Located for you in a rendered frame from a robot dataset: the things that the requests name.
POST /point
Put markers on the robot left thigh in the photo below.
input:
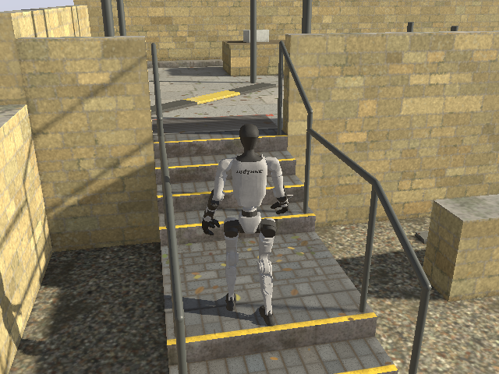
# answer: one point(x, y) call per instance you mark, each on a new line
point(231, 232)

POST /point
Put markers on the robot right shin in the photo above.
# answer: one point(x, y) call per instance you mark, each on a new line
point(266, 286)

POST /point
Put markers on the robot left upper arm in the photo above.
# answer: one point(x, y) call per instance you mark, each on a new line
point(220, 178)

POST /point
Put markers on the robot right upper arm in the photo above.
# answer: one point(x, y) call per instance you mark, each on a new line
point(276, 174)

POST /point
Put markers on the robot right hand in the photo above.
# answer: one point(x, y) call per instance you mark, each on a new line
point(283, 210)

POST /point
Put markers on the robot left hand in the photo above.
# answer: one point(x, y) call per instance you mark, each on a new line
point(210, 224)

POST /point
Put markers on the robot left forearm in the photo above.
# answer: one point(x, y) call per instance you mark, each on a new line
point(211, 208)

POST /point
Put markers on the robot right forearm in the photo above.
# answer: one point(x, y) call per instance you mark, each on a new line
point(283, 201)

